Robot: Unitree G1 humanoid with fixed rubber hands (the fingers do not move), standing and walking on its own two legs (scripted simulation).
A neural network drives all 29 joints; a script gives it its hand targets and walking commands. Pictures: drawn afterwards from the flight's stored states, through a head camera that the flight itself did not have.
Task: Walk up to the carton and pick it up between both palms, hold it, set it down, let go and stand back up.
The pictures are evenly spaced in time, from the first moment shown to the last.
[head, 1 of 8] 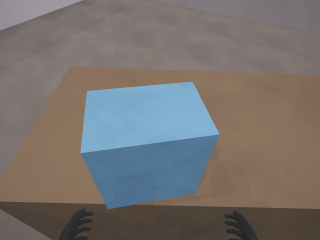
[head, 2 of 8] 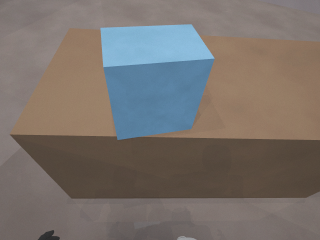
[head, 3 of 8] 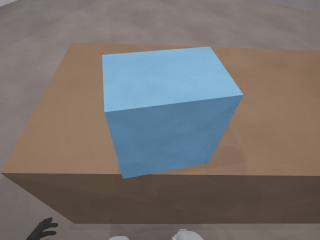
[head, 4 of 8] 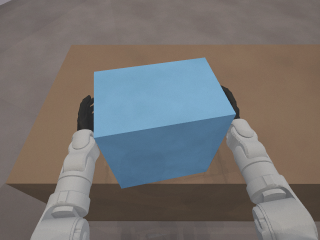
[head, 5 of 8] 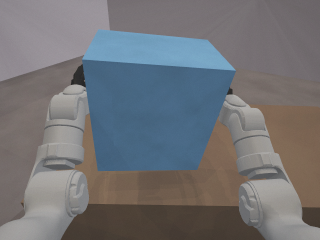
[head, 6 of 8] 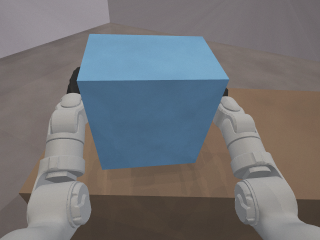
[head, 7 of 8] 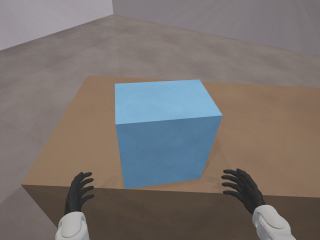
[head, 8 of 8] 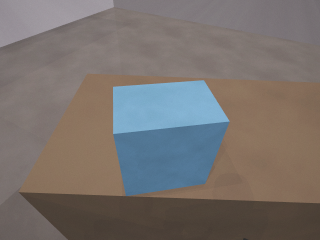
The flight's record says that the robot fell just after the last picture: no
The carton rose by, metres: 0.21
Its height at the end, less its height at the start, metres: +0.00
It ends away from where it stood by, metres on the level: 0.02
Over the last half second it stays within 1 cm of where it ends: yes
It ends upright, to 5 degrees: yes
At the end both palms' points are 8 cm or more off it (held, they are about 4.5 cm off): yes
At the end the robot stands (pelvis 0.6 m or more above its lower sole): yes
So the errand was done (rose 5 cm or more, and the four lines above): yes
